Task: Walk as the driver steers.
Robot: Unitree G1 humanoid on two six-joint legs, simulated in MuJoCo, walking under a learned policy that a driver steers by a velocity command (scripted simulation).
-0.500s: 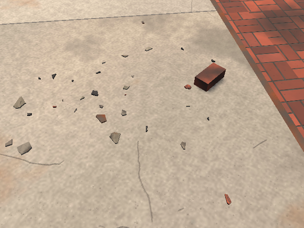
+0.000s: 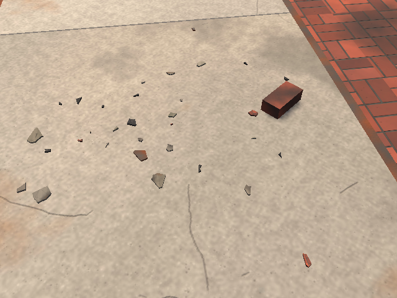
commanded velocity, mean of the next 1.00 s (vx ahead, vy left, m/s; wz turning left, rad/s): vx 0.03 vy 0.00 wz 0.00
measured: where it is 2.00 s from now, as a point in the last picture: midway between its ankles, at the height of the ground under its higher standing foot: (210, 290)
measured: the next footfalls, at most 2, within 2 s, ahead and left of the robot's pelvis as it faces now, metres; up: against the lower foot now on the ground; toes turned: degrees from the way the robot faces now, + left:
left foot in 1.52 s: +0.43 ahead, +0.12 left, +0.00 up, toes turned +2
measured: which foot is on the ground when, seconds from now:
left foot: down 0.00-1.00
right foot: down 0.00-1.00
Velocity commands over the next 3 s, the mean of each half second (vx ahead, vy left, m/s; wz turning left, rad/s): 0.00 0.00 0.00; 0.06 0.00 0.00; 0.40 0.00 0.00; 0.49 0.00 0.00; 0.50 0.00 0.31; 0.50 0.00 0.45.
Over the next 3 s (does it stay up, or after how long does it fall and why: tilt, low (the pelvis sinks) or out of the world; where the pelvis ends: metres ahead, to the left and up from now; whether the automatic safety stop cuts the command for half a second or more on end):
stays up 1.06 0.10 0.01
